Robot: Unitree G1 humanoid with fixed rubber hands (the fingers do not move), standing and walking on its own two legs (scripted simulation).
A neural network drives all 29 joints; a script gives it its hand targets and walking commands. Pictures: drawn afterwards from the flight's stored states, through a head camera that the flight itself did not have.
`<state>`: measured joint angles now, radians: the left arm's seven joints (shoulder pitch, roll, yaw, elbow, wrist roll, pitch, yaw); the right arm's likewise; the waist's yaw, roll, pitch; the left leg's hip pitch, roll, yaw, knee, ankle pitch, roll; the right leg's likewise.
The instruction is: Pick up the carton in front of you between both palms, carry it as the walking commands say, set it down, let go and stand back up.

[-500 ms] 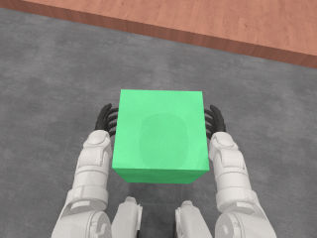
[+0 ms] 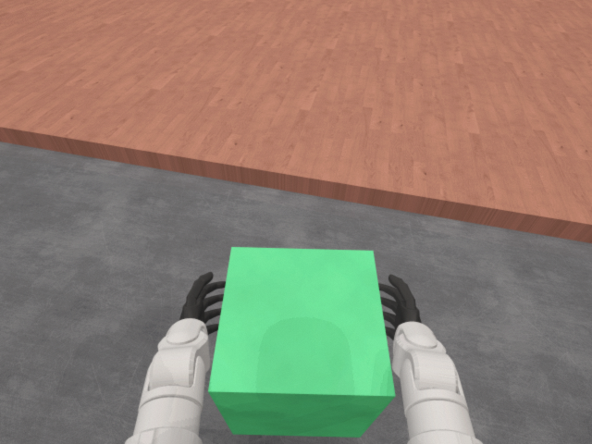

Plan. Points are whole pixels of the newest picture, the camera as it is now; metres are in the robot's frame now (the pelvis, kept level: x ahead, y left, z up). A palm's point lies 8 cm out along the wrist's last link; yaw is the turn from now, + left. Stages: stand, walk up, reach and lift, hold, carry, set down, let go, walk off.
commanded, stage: reach and lift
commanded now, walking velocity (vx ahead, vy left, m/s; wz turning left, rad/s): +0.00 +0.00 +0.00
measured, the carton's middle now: (299, 347) +0.31 +0.00 -0.07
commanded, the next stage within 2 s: hold in 1.12 s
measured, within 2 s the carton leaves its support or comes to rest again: neither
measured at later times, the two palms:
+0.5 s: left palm (187, 319) +0.29 +0.15 +0.05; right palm (417, 323) +0.29 -0.15 +0.05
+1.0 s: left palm (187, 310) +0.30 +0.15 +0.06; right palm (419, 314) +0.30 -0.15 +0.06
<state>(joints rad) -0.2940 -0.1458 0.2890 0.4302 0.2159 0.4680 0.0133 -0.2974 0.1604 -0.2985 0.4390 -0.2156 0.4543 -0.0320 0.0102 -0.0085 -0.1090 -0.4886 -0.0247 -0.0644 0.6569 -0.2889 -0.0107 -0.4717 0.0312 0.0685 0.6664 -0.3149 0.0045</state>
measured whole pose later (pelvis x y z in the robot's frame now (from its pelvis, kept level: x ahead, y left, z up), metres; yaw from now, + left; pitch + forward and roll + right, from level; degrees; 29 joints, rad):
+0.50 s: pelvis -0.01 +0.00 +0.02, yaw +0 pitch -5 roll +0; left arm -0.34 -0.17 0.33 0.37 0.30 0.61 -0.03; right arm -0.35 0.18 -0.34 0.39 -0.31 0.60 0.02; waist 0.00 -0.01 0.04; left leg -0.18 -0.02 -0.06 0.47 -0.20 -0.01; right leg -0.17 0.02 0.07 0.48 -0.23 0.01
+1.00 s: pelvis +0.01 +0.00 +0.02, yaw +0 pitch -5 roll +0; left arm -0.25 -0.15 0.22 0.27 0.27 0.68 -0.01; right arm -0.27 0.15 -0.24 0.28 -0.28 0.67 0.01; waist 0.01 -0.01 0.03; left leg -0.09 -0.02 -0.06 0.37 -0.19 -0.01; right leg -0.07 0.02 0.08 0.38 -0.21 0.00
